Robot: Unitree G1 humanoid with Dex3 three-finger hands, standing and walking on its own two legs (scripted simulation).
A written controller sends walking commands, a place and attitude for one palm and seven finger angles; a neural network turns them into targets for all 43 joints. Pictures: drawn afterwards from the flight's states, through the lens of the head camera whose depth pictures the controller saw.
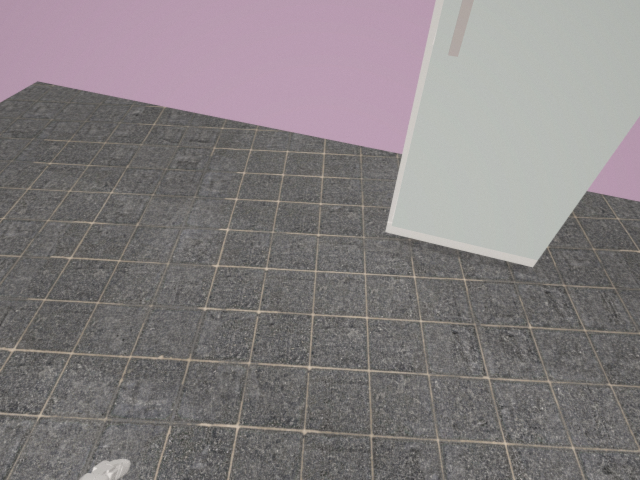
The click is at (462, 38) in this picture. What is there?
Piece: fridge door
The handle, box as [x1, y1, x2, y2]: [448, 0, 473, 56]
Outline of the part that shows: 473,0 462,0 448,53 449,55 457,56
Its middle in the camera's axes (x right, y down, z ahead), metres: +0.36 -0.63 +0.89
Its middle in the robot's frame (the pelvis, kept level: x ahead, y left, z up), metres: +1.13 -0.30 +0.25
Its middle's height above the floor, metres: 1.02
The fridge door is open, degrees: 0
